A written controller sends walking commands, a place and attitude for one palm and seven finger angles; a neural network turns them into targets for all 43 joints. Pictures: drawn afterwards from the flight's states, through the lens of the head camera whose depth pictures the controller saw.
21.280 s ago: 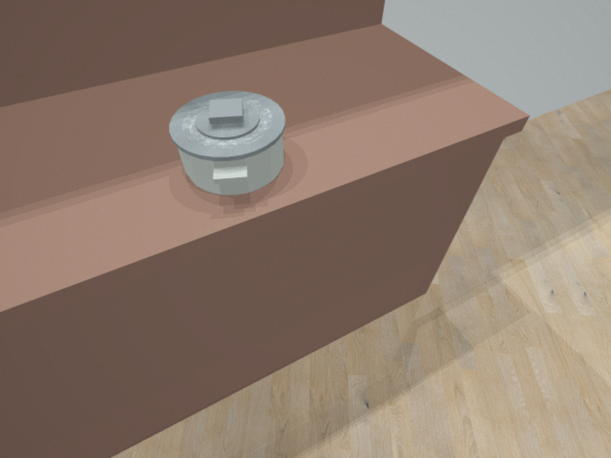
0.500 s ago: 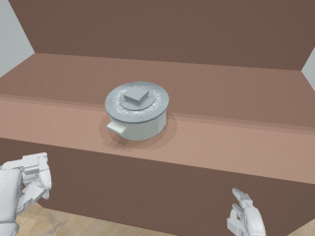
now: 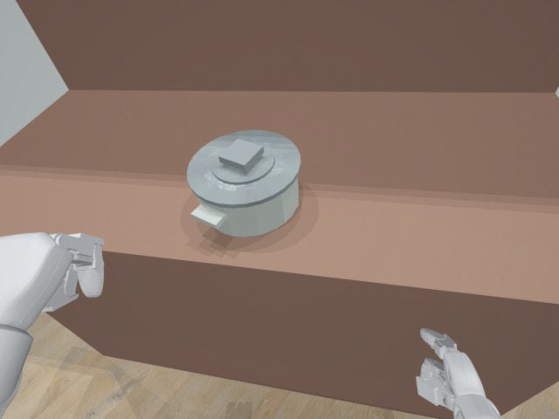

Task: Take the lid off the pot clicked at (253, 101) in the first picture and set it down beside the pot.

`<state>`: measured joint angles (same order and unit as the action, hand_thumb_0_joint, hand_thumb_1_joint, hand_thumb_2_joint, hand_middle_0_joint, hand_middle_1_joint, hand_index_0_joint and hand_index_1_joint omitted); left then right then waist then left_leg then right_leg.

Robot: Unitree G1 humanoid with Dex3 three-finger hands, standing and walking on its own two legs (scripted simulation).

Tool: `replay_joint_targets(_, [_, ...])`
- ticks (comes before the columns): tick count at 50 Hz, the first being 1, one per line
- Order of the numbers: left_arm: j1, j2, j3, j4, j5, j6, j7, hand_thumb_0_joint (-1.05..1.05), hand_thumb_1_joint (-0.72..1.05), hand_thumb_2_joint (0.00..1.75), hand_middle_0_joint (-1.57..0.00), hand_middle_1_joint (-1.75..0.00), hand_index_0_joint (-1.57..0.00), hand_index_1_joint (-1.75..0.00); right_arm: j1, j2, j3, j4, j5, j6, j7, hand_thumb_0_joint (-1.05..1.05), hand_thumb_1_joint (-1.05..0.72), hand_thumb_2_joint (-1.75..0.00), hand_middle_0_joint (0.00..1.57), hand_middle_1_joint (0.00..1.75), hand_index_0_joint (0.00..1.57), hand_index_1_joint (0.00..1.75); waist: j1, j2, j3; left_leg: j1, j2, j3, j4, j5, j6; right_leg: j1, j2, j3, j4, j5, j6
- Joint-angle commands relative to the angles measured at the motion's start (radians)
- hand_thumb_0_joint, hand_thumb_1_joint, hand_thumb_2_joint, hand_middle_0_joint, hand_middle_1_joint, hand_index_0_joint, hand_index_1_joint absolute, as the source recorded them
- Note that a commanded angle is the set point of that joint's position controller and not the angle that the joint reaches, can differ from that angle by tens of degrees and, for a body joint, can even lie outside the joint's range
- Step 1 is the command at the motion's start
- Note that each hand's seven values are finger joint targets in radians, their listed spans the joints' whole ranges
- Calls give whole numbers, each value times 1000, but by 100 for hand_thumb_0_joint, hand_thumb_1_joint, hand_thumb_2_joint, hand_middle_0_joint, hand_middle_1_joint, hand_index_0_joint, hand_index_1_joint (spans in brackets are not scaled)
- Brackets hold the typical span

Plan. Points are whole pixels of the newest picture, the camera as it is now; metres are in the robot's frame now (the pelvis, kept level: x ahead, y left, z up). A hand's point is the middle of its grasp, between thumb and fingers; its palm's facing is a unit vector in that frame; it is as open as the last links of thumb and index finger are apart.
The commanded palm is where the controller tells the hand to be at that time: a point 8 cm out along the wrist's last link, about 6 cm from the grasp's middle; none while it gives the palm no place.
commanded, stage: reach forward and open the fingers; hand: left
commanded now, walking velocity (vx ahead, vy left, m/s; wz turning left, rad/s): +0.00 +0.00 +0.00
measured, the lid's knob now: (241, 154) +0.48 +0.13 +0.14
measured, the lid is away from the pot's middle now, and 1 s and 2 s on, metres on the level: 0.00 0.00 0.00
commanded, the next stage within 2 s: move the open hand above the knob in 0.84 s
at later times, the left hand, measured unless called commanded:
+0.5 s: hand (67, 263) +0.23 +0.27 +0.18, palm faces -0.15 +0.05 -0.99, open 7.3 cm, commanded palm +0.21 +0.27 +0.25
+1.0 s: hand (86, 234) +0.26 +0.25 +0.19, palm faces -0.10 +0.01 -0.99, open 10.2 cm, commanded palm +0.24 +0.26 +0.27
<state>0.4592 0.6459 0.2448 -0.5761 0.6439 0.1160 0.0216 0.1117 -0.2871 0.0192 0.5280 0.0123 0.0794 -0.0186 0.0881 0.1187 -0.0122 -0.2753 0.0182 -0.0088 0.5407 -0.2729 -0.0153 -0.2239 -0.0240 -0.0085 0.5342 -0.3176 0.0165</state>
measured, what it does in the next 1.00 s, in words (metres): stands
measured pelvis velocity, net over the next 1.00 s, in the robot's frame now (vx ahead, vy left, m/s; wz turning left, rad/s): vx -0.04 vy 0.02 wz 0.02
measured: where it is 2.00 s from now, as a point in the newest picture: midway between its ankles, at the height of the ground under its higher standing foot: outside the picture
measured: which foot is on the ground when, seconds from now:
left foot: down 0.00-1.00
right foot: down 0.00-1.00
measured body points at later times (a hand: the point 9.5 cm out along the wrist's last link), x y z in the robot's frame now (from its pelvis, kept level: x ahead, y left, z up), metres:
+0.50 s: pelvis -0.03 +0.01 +0.01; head -0.02 -0.04 +0.45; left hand +0.23 +0.26 +0.24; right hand +0.20 -0.20 -0.08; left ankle +0.01 +0.13 -0.73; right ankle -0.02 -0.13 -0.73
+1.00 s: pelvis -0.04 +0.02 +0.00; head -0.04 -0.03 +0.45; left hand +0.26 +0.25 +0.25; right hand +0.18 -0.19 -0.08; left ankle +0.01 +0.13 -0.73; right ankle -0.02 -0.13 -0.73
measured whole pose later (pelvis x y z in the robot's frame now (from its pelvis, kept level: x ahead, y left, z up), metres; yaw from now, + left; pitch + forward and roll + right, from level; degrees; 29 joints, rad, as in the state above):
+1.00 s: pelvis -0.04 +0.02 +0.00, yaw +1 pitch -2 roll +0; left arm -0.24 0.71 0.01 -0.16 0.72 0.08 -0.46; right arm 0.13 -0.29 0.04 0.54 0.07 0.03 -0.01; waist 0.06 0.12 0.01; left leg -0.27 -0.02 -0.02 0.46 -0.16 0.01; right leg -0.22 -0.06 -0.02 0.49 -0.23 0.04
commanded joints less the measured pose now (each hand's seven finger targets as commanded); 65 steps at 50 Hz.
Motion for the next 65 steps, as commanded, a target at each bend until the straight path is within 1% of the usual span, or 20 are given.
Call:
replay_joint_targets(1, [-163, 238, 129, -118, 57, 12, -70, 0, 45, 119, -119, -100, -119, -100, -199, -82, -33, -190, 33, -52, 6, 0, -90, -90, 20, 30, 20, 30, -5, -64, -203, 116, -22, 29, -44, 281, 41, 27, 11, -30, -88, 303, -11])
replay_joint_targets(4, [-261, 246, 76, -71, 53, -6, -154, 0, 35, 126, -116, -90, -116, -90, -160, -91, -35, -163, 33, -63, -3, 0, -90, -90, 20, 30, 20, 30, -21, -92, -177, 111, -29, 15, -73, 295, 47, 21, 8, -49, -109, 316, 3])
replay_joint_targets(11, [-422, 413, 171, 44, 59, -23, -300, 0, 10, 140, -108, -65, -108, -65, -175, -93, -25, -162, 39, -80, -12, 0, -90, -90, 20, 30, 20, 30, -10, -78, -160, 126, -45, 4, -88, 331, 53, 55, 22, -45, -130, 356, -2])
replay_joint_targets(14, [-523, 336, 67, 93, 32, -38, -360, 0, 0, 147, -104, -54, -104, -54, -162, -94, -23, -155, 39, -81, -13, 0, -90, -90, 20, 30, 20, 30, -25, -44, -129, 118, -51, 6, -119, 277, 49, 25, 18, -65, -153, 278, 8])
replay_joint_targets(17, [-535, 347, 61, 96, 20, -53, -406, 0, -10, 153, -100, -44, -100, -44, -157, -96, -24, -165, 36, -88, -8, 0, -90, -90, 20, 30, 20, 30, -23, -59, -184, 143, -60, 10, -118, 271, 57, 38, 25, -63, -156, 271, 8])
replay_joint_targets(21, [-679, 455, 138, 41, 40, -81, -407, 0, -22, 161, -95, -29, -95, -29, -171, -99, -28, -177, 35, -113, -15, 0, -90, -90, 20, 30, 20, 30, -16, -44, -230, 184, -57, -10, -114, 254, 58, 50, 34, -52, -148, 236, -2])
replay_joint_targets(26, [-738, 413, 114, 260, 46, -81, -402, 0, -37, 167, -88, -12, -88, -12, -136, -106, -32, -146, 46, -105, -12, 0, -90, -90, 20, 30, 20, 30, -22, -40, -147, 149, -54, -9, -138, 182, 48, -3, 43, -67, -161, 139, -12])
replay_joint_targets(28, [-786, 341, 28, 258, 35, -76, -413, 0, -40, 167, -86, -8, -86, -8, -149, -100, -31, -155, 47, -97, -4, 0, -90, -90, 20, 30, 20, 30, -19, -42, -133, 125, -52, -3, -168, 135, 44, -4, 32, -74, -163, 94, -8])
replay_joint_targets(31, [-779, 299, -18, 146, 34, -69, -415, 0, -39, 165, -86, -8, -86, -8, -181, -94, -35, -192, 52, -119, 10, 0, -90, -90, 20, 30, 20, 30, -19, -13, -209, 174, -58, -11, -141, 158, 50, 8, 39, -58, -138, 126, -17])
replay_joint_targets(32, [-846, 321, -33, 91, 45, -80, -424, 0, -39, 164, -86, -8, -86, -8, -176, -89, -29, -185, 42, -113, 10, 0, -90, -90, 20, 30, 20, 30, -16, 9, -264, 178, -56, -14, -169, 148, 49, 39, 33, -63, -141, 109, -12])
replay_joint_targets(36, [-944, 517, 137, 216, 102, -63, -387, 0, -39, 163, -85, -8, -85, -8, -154, -114, -29, -148, 38, -116, -6, 0, -90, -90, 20, 30, 20, 30, -17, -19, -197, 138, -48, -26, -160, 109, 48, 13, 45, -55, -138, 65, -25])
replay_joint_targets(39, [-1053, 450, 69, 373, 98, -43, -394, 0, -38, 162, -85, -8, -85, -8, -148, -105, -25, -128, 45, -98, -11, 0, -90, -90, 20, 30, 20, 30, -23, -34, -131, 87, -44, -22, -188, 56, 40, -15, 35, -69, -147, 13, -19])
replay_joint_targets(42, [-972, 314, -40, 333, 61, -45, -425, 0, -38, 161, -85, -8, -85, -8, -161, -92, -26, -159, 51, -105, 9, 0, -90, -90, 20, 30, 20, 30, -20, -25, -214, 132, -53, -16, -177, 96, 44, 2, 35, -68, -129, 71, -22])
replay_joint_targets(45, [-919, 210, -147, 236, 53, -49, -449, 0, -38, 161, -85, -8, -85, -8, -184, -84, -28, -185, 55, -110, 17, 0, -90, -90, 20, 30, 20, 30, -30, -53, -192, 138, -49, -11, -171, 68, 49, -23, 31, -67, -133, 68, -13])
replay_joint_targets(51, [-1262, 548, 92, 360, 136, -38, -400, 0, -38, 162, -85, -8, -85, -8, -139, -123, -23, -126, 46, -110, -18, 0, -90, -90, 20, 30, 20, 30, -41, -26, -195, 125, -57, -23, -151, 67, 51, -15, 44, -51, -136, 28, -30])
replay_joint_targets(53, [-1295, 484, 34, 402, 139, -31, -412, 0, -38, 162, -85, -8, -85, -8, -154, -98, -22, -126, 45, -109, -20, 0, -90, -90, 20, 30, 20, 30, -27, -13, -237, 130, -60, -19, -156, 121, 50, 20, 28, -52, -126, 71, -31])
replay_joint_targets(57, [-1065, 233, -140, 401, 88, -8, -466, 0, -38, 162, -85, -8, -85, -8, -156, -88, -26, -149, 51, -100, 22, 0, -90, -90, 20, 30, 20, 30, -31, -49, -296, 170, -70, 5, -127, 233, 51, 38, 28, -62, -109, 222, -28])
replay_joint_targets(59, [-1009, 157, -208, 396, 78, 8, -481, 0, -38, 162, -85, -8, -85, -8, -166, -95, -29, -162, 61, -85, 30, 0, -90, -90, 20, 30, 20, 30, -46, -127, -187, 123, -65, 23, -130, 150, 53, -17, 27, -67, -137, 171, -13])
replay_joint_targets(61, [-1075, 243, -144, 382, 102, 8, -470, 0, -38, 162, -85, -8, -85, -8, -166, -111, -27, -167, 69, -84, 29, 0, -90, -90, 20, 30, 20, 30, -58, -154, -176, 123, -62, 20, -115, 141, 58, -22, 37, -58, -132, 162, -20])
replay_joint_targets(65, [-1348, 477, 2, 327, 149, -1, -452, 0, -38, 162, -85, -8, -85, -8, -175, -104, -20, -150, 47, -88, -2, 0, -90, -90, 20, 30, 20, 30, -34, -55, -282, 147, -76, 4, -125, 201, 63, 53, 20, -39, -112, 200, -23])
